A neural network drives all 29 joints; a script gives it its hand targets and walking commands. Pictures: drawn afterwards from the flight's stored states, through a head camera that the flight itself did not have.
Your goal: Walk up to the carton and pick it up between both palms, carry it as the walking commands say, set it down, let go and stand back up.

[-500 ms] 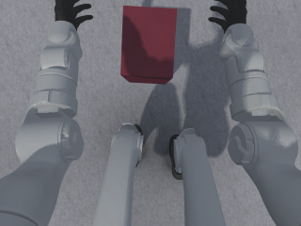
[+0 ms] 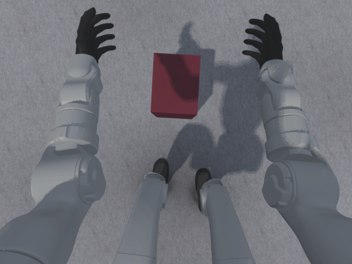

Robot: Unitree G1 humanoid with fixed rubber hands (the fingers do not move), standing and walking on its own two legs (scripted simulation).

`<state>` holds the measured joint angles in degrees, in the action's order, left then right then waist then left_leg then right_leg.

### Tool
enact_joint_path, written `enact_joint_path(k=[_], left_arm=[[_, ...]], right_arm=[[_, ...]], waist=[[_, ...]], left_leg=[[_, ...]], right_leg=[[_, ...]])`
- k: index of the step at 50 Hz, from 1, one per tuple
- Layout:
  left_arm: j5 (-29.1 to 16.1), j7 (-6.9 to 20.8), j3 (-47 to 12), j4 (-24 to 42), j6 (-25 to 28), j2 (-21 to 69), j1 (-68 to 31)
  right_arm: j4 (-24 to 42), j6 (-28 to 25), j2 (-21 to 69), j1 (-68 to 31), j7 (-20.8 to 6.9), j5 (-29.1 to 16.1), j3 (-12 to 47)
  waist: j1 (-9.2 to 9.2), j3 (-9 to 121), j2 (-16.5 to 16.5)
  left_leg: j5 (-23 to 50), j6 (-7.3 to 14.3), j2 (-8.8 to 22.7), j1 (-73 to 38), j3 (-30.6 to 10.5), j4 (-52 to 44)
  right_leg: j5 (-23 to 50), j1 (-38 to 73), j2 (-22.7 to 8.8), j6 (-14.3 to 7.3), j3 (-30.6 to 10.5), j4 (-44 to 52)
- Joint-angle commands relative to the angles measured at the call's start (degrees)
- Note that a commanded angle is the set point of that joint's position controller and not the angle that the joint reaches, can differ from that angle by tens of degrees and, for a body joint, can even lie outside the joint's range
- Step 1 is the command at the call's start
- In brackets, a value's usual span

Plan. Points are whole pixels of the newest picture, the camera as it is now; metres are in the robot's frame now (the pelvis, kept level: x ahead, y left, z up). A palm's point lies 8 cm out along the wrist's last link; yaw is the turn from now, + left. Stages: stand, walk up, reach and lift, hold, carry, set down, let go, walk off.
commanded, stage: set down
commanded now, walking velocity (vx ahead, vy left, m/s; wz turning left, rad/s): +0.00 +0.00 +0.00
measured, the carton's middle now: (175, 90) +0.52 +0.05 -0.54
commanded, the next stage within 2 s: let go in 0.02 s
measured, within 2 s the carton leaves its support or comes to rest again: neither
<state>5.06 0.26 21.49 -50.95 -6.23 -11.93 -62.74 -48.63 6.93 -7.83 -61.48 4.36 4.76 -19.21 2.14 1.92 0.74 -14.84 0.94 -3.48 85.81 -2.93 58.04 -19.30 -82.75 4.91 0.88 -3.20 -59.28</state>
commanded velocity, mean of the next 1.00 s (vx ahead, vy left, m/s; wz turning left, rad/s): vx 0.00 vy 0.00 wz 0.00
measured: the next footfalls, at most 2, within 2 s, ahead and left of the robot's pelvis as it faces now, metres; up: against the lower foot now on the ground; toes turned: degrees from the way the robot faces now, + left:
none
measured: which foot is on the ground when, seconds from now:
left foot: down 0.00-1.00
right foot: down 0.00-1.00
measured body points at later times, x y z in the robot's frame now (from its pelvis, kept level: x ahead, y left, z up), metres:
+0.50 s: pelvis +0.05 +0.00 +0.07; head +0.27 +0.01 +0.46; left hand +0.39 +0.24 -0.05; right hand +0.41 -0.18 -0.05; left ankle +0.08 +0.10 -0.63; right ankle +0.05 -0.12 -0.63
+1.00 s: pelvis +0.09 -0.02 +0.11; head +0.12 -0.02 +0.56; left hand +0.25 +0.23 +0.03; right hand +0.27 -0.24 +0.03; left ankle +0.08 +0.10 -0.63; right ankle +0.05 -0.12 -0.63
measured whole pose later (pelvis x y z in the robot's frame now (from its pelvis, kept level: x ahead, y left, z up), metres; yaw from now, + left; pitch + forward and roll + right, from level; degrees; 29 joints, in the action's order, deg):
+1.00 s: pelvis +0.09 -0.02 +0.11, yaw +2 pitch +0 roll +1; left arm -0.5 4.0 2.8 -24.2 -3.6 -12.9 14.2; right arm -24.7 3.5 -12.6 13.0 -3.1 -0.3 -1.7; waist -0.1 -3.4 0.4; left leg -13.3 0.7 -3.1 11.4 -3.9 24.4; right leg -17.1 -8.6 3.1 -1.7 -4.8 -25.5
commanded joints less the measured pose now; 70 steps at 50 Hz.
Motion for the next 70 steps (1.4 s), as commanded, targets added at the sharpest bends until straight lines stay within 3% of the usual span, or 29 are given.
enact_joint_path(k=[1, 7, 12, 15, 19, 25, 36, 42, 52, 66, 67, 70], left_arm=[[2.23, 0.24, 1.10, 4.05, 1.67, -3.29, -11.29], [6.07, -0.06, 2.73, 6.39, 2.43, -3.27, -5.29], [6.00, 0.26, -1.52, 16.60, 1.98, -3.55, 7.03], [3.87, 0.75, -4.87, 22.18, 1.48, -3.51, 15.45], [0.79, 1.83, -7.46, 24.65, 1.77, -3.58, 25.55], [-1.46, 2.99, -10.27, 23.10, 3.95, -2.21, 40.05], [-4.04, 2.58, -15.08, 27.75, 7.00, -3.69, 62.56], [-4.62, 2.85, -16.16, 30.97, 6.30, -5.07, 71.64], [-5.45, 4.06, -17.29, 32.56, 1.21, -5.98, 73.72], [-3.57, 3.50, -16.91, 31.51, -2.01, -6.38, 73.26], [-3.90, 0.29, -16.23, 25.33, 0.60, -13.25, 71.29], [-2.79, -1.09, -16.43, 23.44, 3.41, -12.60, 71.83]], right_arm=[[4.20, -1.90, -2.86, -11.23, -0.51, 2.08, -0.89], [6.27, -2.41, -2.65, -4.04, -0.44, 3.94, -1.05], [16.42, -1.95, -2.40, 7.89, -0.16, 4.30, 2.59], [22.25, -1.52, -1.97, 15.81, -0.62, 3.46, 5.44], [25.27, -1.94, -2.05, 24.65, -1.69, 1.88, 8.09], [21.49, -4.43, -3.54, 39.16, -3.43, -0.94, 9.55], [23.50, -7.69, -5.35, 59.88, -6.08, -4.25, 13.06], [27.91, -7.15, -7.52, 68.00, -6.74, -4.57, 14.32], [30.09, -2.02, -9.60, 71.70, -7.92, -5.32, 16.84], [29.46, 0.35, -9.26, 72.10, -7.47, -4.43, 15.67], [21.11, -1.73, -16.43, 69.94, -4.48, -2.63, 14.65], [17.92, -4.30, -15.57, 71.07, -3.02, -1.99, 14.70]], waist=[[-0.06, 47.44, -0.64], [0.17, 51.57, -1.79], [0.57, 63.67, -3.56], [-0.21, 62.22, -3.32], [-0.23, 54.35, -1.77], [-1.59, 38.15, -1.69], [-1.15, 17.08, -1.83], [-1.42, 8.63, -0.38], [-2.54, -3.58, 1.09], [-2.81, -3.70, 0.71], [-1.38, -4.47, 2.93], [-2.58, -3.82, 0.96]], left_leg=[[18.78, -2.00, 0.98, -40.78, 1.09, -3.78], [24.29, -2.62, 0.89, -49.12, 0.87, -6.00], [38.71, -1.73, 1.51, -65.51, -0.76, -6.52], [42.95, -1.20, 2.06, -70.84, -2.19, -7.87], [39.19, -1.05, 2.21, -68.76, -2.19, -11.39], [31.02, -1.45, 2.64, -67.72, -1.98, -17.67], [16.26, -0.92, 2.53, -75.28, -0.14, -28.99], [17.02, -0.56, 2.04, -81.37, 0.24, -33.02], [10.90, -1.14, 1.34, -84.46, 1.78, -34.86], [12.68, -1.14, 1.20, -84.66, 0.56, -33.05], [8.26, -2.35, 3.96, -75.14, -0.79, -31.49], [1.54, -1.52, 4.55, -74.74, -2.81, -32.44]], right_leg=[[11.06, 14.14, -0.19, 1.86, 3.65, 7.45], [15.19, 19.45, -0.21, 2.30, 3.41, 10.52], [23.66, 26.13, 0.56, 2.70, 3.91, 11.83], [24.81, 27.79, 0.66, 2.16, 3.53, 14.01], [23.22, 33.17, -0.14, 1.43, 2.47, 16.77], [18.89, 38.33, -1.73, 0.77, 1.68, 22.47], [14.34, 57.25, -3.29, -0.27, 0.76, 32.06], [16.90, 67.33, -3.65, -0.23, 0.23, 36.48], [11.99, 69.78, -4.73, -0.09, 0.25, 39.09], [18.89, 74.05, -4.55, 0.11, -0.02, 37.09], [10.56, 69.55, -5.74, 0.94, -2.09, 37.71], [-0.38, 67.25, -6.89, -0.75, -5.48, 39.02]])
